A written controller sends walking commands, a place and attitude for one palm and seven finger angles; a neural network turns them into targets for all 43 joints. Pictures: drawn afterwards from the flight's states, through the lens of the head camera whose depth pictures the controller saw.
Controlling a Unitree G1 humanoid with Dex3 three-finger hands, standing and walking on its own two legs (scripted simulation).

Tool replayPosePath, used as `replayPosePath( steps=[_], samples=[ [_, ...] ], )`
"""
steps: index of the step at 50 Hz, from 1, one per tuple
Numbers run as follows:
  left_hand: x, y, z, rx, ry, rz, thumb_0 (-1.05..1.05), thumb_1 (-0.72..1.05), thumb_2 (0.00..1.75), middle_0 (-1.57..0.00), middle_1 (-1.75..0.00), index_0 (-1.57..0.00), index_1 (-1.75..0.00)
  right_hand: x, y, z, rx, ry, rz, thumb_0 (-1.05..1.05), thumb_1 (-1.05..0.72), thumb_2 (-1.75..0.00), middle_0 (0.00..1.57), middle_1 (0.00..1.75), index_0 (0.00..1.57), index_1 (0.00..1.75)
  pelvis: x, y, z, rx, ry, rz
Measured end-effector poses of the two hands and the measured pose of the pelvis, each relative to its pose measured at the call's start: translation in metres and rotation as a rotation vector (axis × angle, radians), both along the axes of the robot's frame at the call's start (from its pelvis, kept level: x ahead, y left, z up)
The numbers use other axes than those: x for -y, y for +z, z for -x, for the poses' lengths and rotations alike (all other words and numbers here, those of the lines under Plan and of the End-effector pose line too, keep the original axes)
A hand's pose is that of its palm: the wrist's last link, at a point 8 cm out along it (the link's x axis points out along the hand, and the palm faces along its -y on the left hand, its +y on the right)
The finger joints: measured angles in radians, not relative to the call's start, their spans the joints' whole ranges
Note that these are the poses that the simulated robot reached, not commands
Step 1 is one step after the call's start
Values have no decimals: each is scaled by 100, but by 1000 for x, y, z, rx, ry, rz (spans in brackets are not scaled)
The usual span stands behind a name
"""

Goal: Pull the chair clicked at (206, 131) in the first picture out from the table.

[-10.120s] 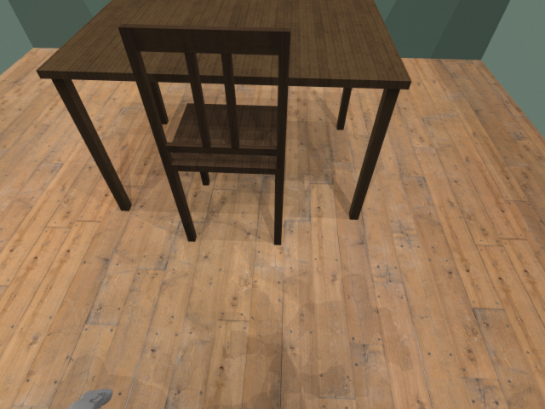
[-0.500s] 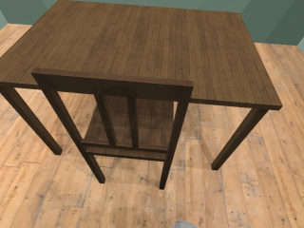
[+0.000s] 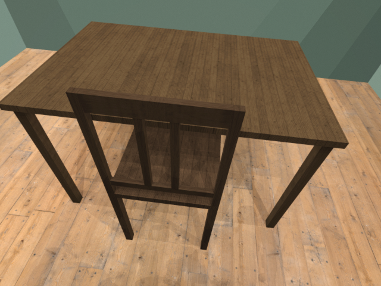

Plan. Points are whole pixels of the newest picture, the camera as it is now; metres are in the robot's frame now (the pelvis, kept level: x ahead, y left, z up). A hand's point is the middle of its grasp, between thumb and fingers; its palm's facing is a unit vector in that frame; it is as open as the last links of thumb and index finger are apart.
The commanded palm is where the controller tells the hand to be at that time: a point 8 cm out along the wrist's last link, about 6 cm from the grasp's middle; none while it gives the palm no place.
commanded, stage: come to a stop and stand still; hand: left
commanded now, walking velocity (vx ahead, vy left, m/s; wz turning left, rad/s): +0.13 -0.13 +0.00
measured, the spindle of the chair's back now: (144, 155) +0.48 +0.17 -0.06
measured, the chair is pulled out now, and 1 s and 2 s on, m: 0.00 0.00 0.00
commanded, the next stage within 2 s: look again from close up in 0.18 s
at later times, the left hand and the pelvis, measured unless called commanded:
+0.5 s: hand out of the picture -0.03 +0.14 -0.17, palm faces +0.03 -0.98 -0.18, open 7.4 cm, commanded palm none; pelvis +0.00 -0.01 +0.00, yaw +0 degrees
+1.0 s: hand out of the picture +0.05 +0.19 -0.17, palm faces +0.00 -0.97 -0.25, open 7.4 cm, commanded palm none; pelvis +0.01 +0.00 +0.00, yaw -1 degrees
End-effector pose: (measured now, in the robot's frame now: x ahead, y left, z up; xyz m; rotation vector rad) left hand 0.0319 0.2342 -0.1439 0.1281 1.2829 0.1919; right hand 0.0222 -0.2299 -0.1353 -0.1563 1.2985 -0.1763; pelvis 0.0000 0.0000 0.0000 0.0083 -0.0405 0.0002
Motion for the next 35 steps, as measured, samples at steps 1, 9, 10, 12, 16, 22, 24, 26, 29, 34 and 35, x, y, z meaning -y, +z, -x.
replayPosePath(
  steps=[1, 9, 10, 12, 16, 22, 24, 26, 29, 34, 35],
  samples=[
    [-1, 1, 8, -8, 10, -1, 0, 92, 90, -20, -30, -20, -30, -4, -1, 3, -12, 8, -11, 0, -91, -90, 20, 30, 20, 30, 0, 1, 0, -6, 4, 3],
    [17, 3, 81, -178, 38, -6, 1, 92, 90, -19, -30, -20, -30, -3, -16, 23, -72, -13, -51, 1, -93, -90, 20, 30, 20, 30, 8, -3, 3, -36, -10, -20],
    [22, 4, 88, -204, 38, 2, 1, 92, 90, -19, -30, -20, -30, -2, -16, 26, -82, -17, -55, 1, -93, -90, 20, 30, 20, 30, 9, -2, 3, -32, -5, -11],
    [32, 7, 100, -237, 39, 20, 1, 92, 90, -19, -30, -20, -30, -3, -15, 32, -101, -20, -63, 1, -93, -90, 20, 30, 20, 30, 11, 0, 3, -29, -1, -5],
    [49, 6, 110, -268, 21, 52, 1, 91, 90, -19, -30, -20, -30, -4, -14, 39, -128, -16, -74, 1, -92, -90, 20, 30, 20, 30, 16, 1, 3, -31, 4, 1],
    [52, 4, 89, -226, 4, 51, 1, 91, 90, -20, -30, -20, -30, 2, -16, 32, -126, -18, -63, 2, -93, -90, 20, 30, 20, 30, 16, -1, 3, -49, 6, 16],
    [49, 4, 74, -195, -3, 41, 1, 91, 90, -20, -30, -20, -30, 3, -17, 27, -115, -19, -60, 2, -93, -90, 20, 30, 20, 30, 15, -1, 1, -49, 5, 15],
    [45, 4, 56, -156, -14, 27, 1, 91, 90, -20, -30, -20, -30, 4, -18, 21, -102, -16, -57, 2, -93, -90, 20, 30, 20, 30, 14, -1, -1, -45, 2, 13],
    [34, 4, 33, -112, -32, -6, 2, 92, 90, -20, -30, -20, -30, 6, -17, 10, -78, -16, -51, 2, -94, -90, 20, 30, 20, 30, 13, -1, -5, -39, -3, 7],
    [15, 7, 2, -41, -51, -47, 2, 93, 90, -20, -30, -20, -30, 7, -16, -10, -32, -7, -43, 1, -93, -90, 20, 30, 20, 30, 11, -2, -9, -28, -10, 1],
    [12, 8, -3, -29, -54, -53, 2, 93, 90, -20, -30, -20, -30, 7, -15, -14, -24, -4, -42, 1, -93, -90, 20, 30, 20, 30, 11, -2, -9, -27, -10, 1]
  ],
)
